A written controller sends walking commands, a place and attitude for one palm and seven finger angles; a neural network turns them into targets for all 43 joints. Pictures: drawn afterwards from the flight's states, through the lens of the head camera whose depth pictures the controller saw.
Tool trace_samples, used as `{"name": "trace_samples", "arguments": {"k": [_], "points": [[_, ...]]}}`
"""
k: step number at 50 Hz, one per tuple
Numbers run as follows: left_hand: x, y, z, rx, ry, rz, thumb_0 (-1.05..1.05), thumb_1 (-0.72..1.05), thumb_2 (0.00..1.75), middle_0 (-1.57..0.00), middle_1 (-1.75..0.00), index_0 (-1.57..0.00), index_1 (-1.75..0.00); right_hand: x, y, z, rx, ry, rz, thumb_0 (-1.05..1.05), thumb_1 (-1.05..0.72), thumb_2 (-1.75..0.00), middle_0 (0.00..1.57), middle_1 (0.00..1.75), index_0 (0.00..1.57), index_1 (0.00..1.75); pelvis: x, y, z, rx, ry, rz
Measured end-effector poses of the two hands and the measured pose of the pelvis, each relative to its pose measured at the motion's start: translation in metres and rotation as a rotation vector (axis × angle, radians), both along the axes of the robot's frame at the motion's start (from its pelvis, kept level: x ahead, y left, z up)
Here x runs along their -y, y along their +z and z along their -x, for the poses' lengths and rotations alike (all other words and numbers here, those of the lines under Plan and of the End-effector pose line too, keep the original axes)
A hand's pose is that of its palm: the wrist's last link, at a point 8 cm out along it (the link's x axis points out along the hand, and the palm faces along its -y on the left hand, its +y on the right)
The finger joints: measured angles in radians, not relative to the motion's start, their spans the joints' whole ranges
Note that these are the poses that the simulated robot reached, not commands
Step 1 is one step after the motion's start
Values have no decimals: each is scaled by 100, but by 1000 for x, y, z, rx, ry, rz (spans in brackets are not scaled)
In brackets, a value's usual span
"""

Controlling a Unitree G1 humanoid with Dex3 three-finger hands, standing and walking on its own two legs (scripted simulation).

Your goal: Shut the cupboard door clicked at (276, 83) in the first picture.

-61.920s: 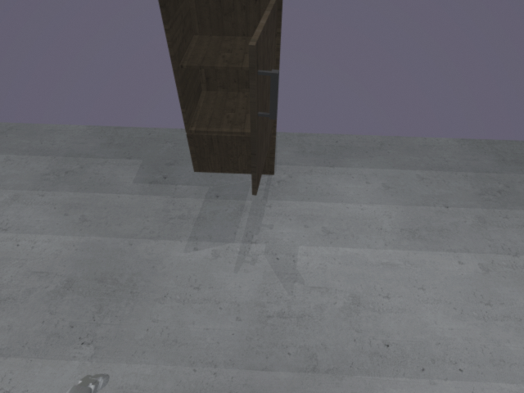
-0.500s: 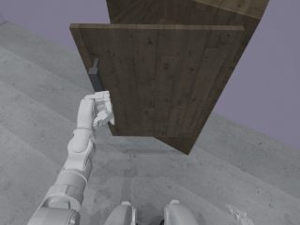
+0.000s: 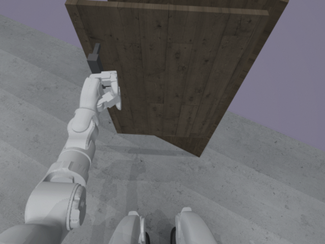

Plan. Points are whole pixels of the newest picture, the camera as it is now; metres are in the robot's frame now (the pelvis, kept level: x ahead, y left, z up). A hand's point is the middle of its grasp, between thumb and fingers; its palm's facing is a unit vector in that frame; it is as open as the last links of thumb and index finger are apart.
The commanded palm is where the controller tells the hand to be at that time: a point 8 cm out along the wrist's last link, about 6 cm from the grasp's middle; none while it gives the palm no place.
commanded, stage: push the door shut along its arc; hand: left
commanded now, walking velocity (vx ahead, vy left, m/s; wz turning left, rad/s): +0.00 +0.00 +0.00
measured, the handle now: (103, 74) +0.54 +0.14 +0.05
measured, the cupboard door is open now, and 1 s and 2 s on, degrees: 25 14 3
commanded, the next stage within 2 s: pull the fist back off the door in 1.32 s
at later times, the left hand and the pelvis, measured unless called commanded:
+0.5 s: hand (132, 76) +0.52 +0.06 +0.06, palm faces -0.30 -0.95 -0.05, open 3.1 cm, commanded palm +0.52 +0.11 +0.06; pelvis +0.00 +0.01 -0.02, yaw -1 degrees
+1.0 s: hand (143, 64) +0.56 +0.03 +0.07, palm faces -0.39 -0.92 -0.04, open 3.0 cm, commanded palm +0.57 +0.07 +0.06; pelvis +0.00 +0.00 -0.03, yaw -2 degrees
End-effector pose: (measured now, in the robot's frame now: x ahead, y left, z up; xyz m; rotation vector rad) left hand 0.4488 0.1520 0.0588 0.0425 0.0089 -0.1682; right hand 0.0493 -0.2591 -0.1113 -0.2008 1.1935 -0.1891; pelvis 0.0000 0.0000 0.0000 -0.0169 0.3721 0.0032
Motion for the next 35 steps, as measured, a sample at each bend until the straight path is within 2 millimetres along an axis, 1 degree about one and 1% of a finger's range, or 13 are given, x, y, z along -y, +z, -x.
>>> {"name": "trace_samples", "arguments": {"k": [6, 13, 24, 35], "points": [[6, 0, -14, 11, -36, -19, 2, 90, 90, -130, -150, -130, -150, 0, -2, 21, -52, -21, 13, 1, -91, -90, 20, 30, 20, 30, -3, -5, 2, -17, 2, 7], [12, 0, -35, -13, -68, -25, 2, 90, 90, -130, -150, -130, -150, 0, -3, 38, -87, -45, 25, 1, -91, -90, 20, 30, 20, 30, -5, -9, 4, -37, 1, 15], [32, 2, -69, -13, -131, -6, 2, 90, 90, -130, -150, -130, -150, -2, -4, 60, -136, -82, 36, 1, -91, -90, 20, 30, 20, 30, -6, -17, 3, -82, -10, 23], [45, 8, -89, -25, -182, -15, 2, 90, 90, -130, -150, -129, -150, -8, -6, 73, -180, -121, 12, 1, -91, -90, 20, 30, 20, 30, -3, -18, -2, -99, -22, 23]]}}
